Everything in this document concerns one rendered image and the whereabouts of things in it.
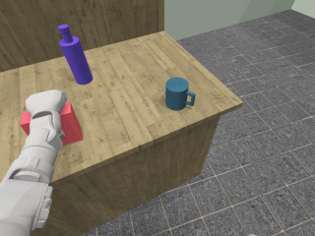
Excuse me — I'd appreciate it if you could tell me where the sponge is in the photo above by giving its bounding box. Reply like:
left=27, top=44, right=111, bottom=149
left=20, top=101, right=83, bottom=146

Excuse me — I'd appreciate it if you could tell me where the robot left hand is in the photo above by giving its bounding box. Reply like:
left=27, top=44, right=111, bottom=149
left=26, top=89, right=69, bottom=139

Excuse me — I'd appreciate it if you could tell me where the table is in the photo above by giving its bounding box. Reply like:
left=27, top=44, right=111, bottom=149
left=0, top=0, right=243, bottom=236

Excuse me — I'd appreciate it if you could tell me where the robot left forearm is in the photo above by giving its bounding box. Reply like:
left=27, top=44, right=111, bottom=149
left=0, top=108, right=63, bottom=192

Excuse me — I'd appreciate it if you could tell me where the left robot upper arm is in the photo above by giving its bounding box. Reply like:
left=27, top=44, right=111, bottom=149
left=0, top=179, right=53, bottom=236

